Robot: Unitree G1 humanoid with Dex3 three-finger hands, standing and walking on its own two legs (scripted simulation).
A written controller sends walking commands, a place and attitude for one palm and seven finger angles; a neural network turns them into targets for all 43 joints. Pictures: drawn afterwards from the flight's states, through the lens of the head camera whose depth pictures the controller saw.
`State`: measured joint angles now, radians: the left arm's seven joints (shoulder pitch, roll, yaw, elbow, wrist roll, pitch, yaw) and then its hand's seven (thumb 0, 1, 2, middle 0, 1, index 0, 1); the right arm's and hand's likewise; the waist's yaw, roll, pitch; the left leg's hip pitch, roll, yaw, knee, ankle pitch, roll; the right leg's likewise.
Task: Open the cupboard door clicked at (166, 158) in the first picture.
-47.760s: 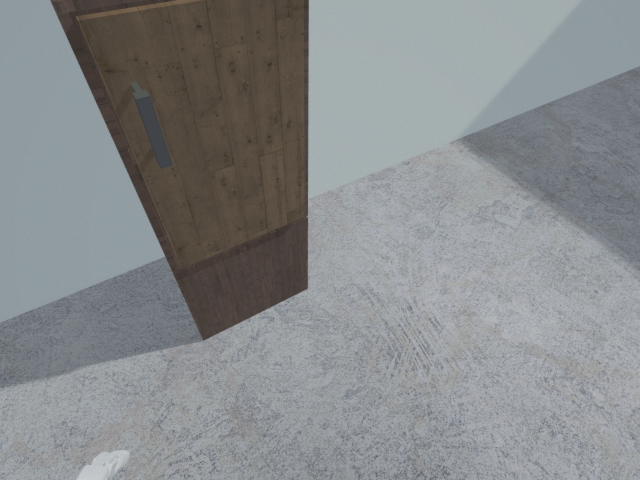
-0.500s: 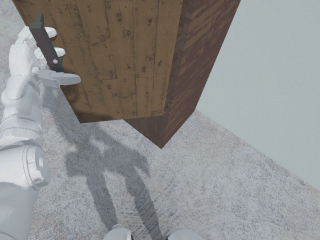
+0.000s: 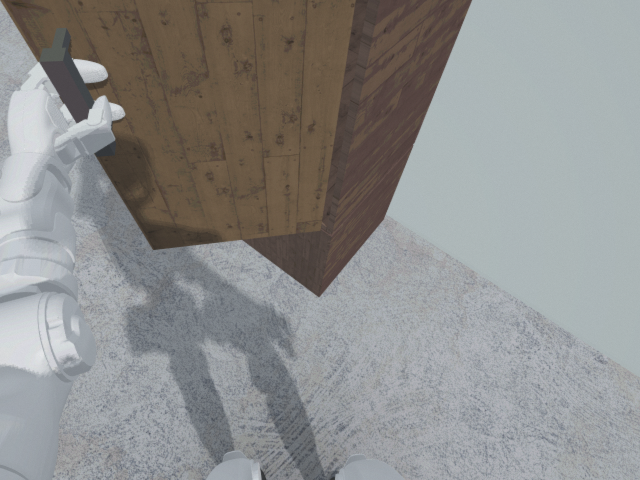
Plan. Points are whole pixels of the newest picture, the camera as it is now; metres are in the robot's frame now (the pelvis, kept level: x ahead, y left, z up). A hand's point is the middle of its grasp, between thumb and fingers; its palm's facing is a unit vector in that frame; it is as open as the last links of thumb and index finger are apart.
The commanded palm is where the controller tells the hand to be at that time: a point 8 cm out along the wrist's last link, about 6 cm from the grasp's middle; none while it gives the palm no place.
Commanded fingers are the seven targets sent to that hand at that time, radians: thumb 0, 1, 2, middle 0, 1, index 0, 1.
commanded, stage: close the thumb around the handle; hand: left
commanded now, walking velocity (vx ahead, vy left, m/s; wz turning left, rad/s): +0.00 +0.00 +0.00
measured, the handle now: (85, 96) +0.57 +0.24 +0.12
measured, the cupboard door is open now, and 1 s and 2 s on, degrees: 48 87 94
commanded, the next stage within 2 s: pull the door open along its arc in 0.04 s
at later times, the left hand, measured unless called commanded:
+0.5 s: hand (107, 157) +0.47 +0.20 +0.12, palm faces +0.07 -1.00 +0.01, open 5.9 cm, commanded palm +0.42 +0.24 +0.11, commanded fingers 0.00 0.90 0.90 -0.40 -1.35 -0.40 -1.35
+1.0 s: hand (213, 257) +0.33 +0.08 +0.12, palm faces +0.47 -0.88 +0.03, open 6.1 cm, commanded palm +0.27 +0.11 +0.11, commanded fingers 0.00 0.90 0.90 -0.40 -1.35 -0.40 -1.35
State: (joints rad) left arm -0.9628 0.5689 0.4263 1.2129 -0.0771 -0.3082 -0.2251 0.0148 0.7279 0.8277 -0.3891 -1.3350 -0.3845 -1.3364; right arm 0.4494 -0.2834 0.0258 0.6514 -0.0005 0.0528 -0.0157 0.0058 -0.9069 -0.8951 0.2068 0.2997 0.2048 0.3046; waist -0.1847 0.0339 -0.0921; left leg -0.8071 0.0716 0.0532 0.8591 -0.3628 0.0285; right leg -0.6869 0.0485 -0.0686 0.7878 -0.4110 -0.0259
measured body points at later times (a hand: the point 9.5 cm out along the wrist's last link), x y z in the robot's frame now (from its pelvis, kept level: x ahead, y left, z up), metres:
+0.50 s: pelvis +0.01 +0.00 +0.01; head +0.08 +0.00 +0.46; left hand +0.46 +0.25 +0.12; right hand +0.04 -0.26 -0.11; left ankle +0.02 +0.10 -0.70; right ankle -0.03 -0.11 -0.70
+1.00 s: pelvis +0.00 -0.02 +0.02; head +0.00 -0.04 +0.47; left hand +0.30 +0.13 +0.12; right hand +0.18 -0.23 -0.08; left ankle +0.02 +0.10 -0.70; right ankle -0.03 -0.11 -0.70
